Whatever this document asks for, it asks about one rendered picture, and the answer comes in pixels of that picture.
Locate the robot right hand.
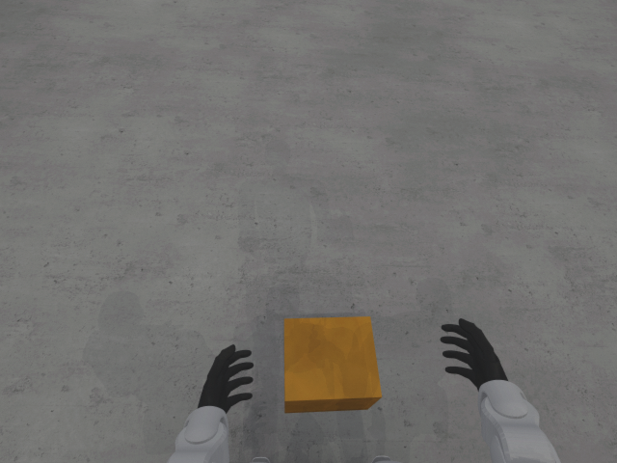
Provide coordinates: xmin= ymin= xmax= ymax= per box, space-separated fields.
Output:
xmin=441 ymin=318 xmax=508 ymax=392

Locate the carton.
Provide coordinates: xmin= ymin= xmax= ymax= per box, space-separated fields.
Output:
xmin=284 ymin=316 xmax=382 ymax=413

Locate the left robot forearm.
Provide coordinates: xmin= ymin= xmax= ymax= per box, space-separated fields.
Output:
xmin=167 ymin=406 xmax=229 ymax=463

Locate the right robot forearm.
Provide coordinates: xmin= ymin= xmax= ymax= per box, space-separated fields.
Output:
xmin=478 ymin=380 xmax=561 ymax=463

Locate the robot left hand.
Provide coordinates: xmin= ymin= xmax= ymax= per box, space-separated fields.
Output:
xmin=198 ymin=344 xmax=254 ymax=413

